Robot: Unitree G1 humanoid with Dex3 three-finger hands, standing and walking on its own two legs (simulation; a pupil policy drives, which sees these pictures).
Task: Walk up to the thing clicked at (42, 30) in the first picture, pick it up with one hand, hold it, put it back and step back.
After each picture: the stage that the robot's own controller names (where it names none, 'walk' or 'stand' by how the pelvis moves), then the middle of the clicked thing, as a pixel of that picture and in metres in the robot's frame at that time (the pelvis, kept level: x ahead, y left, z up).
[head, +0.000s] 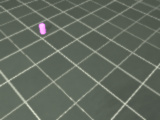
stand; (42, 28) +1.72 +0.51 -0.72
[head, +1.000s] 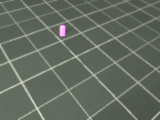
walk; (62, 30) +1.63 +0.21 -0.70
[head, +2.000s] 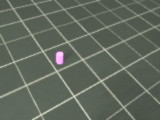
walk; (59, 58) +1.10 +0.17 -0.71
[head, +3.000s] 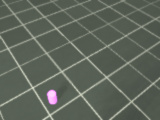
walk; (52, 97) +0.68 +0.21 -0.70
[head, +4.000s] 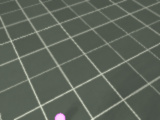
stand; out of the picture +0.46 +0.19 -0.70
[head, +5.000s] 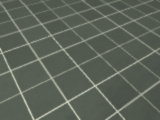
stand; out of the picture +0.42 +0.16 -0.72
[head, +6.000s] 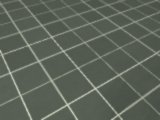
stand; out of the picture +0.39 +0.17 -0.72
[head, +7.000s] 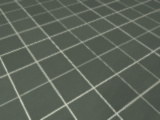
stand; out of the picture +0.40 +0.18 -0.72
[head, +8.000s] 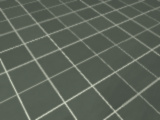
stand; out of the picture +0.40 +0.18 -0.73
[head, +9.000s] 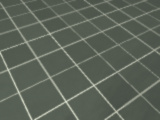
stand; out of the picture +0.40 +0.17 -0.73
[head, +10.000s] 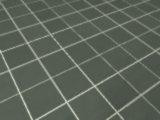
stand; out of the picture +0.40 +0.17 -0.73
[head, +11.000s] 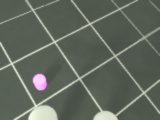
go down; (40, 82) +0.44 +0.20 -0.49
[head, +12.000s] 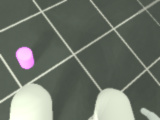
go down; (25, 58) +0.48 +0.24 -0.32
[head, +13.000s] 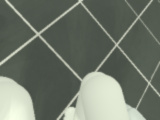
close in; out of the picture +0.45 +0.29 -0.23
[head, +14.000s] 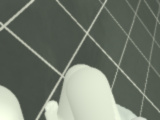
close; out of the picture +0.44 +0.31 -0.22
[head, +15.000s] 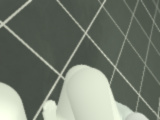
close; out of the picture +0.41 +0.28 -0.22
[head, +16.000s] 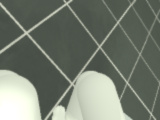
lift; out of the picture +0.35 +0.24 -0.19
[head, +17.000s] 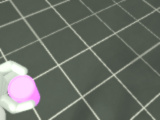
lift; (25, 93) +0.31 +0.17 +0.01
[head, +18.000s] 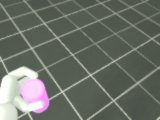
hold; (36, 96) +0.31 +0.15 +0.01
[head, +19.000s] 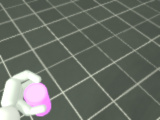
hold; (38, 100) +0.31 +0.15 +0.00
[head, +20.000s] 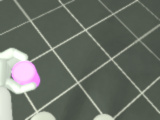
crouch; (27, 76) +0.38 +0.18 -0.06
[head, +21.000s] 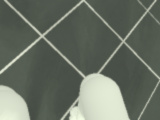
lower; out of the picture +0.44 +0.27 -0.14
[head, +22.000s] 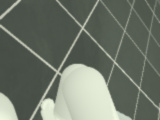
lower; out of the picture +0.42 +0.30 -0.22
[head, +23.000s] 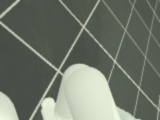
lower; out of the picture +0.42 +0.31 -0.23
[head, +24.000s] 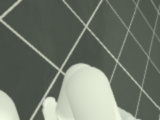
lower; out of the picture +0.42 +0.30 -0.23
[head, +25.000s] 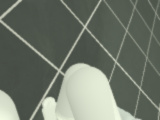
lower; out of the picture +0.42 +0.30 -0.23
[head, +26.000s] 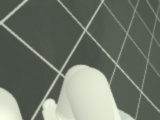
open; out of the picture +0.42 +0.26 -0.23
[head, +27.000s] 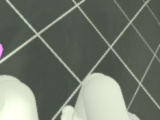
stand; out of the picture +0.42 +0.24 -0.25
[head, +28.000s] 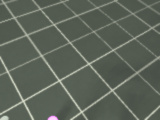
stand; out of the picture +0.38 +0.13 -0.62
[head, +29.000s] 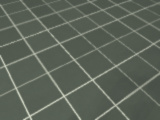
stand; out of the picture +0.38 +0.14 -0.67
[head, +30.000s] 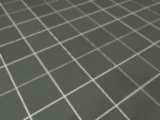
stand; out of the picture +0.38 +0.14 -0.67
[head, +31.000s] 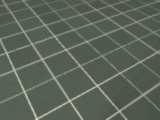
stand; out of the picture +0.40 +0.13 -0.72
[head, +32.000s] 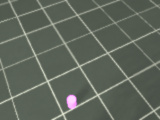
walk; (71, 102) +0.50 +0.09 -0.69
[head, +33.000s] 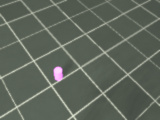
walk; (58, 73) +0.77 +0.17 -0.70
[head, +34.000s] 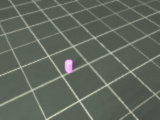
stand; (68, 66) +1.04 +0.14 -0.70
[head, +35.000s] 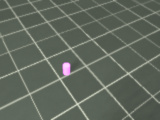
stand; (66, 69) +1.01 +0.14 -0.72
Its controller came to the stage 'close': yes
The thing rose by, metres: 0.71
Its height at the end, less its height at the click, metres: +0.00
